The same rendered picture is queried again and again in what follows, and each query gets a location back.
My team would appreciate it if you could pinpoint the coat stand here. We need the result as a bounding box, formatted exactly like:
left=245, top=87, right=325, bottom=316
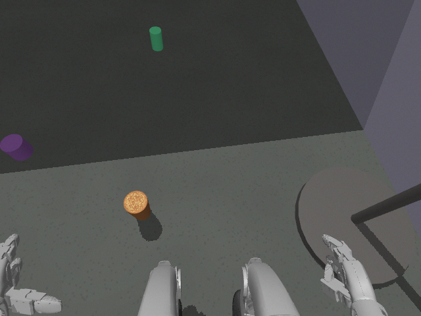
left=295, top=167, right=421, bottom=284

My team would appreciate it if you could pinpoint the left robot hand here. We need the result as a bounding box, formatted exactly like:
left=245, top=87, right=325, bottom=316
left=0, top=234, right=62, bottom=315

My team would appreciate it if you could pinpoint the right robot arm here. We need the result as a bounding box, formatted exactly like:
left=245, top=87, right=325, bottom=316
left=350, top=300, right=388, bottom=316

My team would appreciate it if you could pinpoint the right robot hand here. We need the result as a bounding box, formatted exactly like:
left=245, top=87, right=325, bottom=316
left=320, top=234, right=377, bottom=308

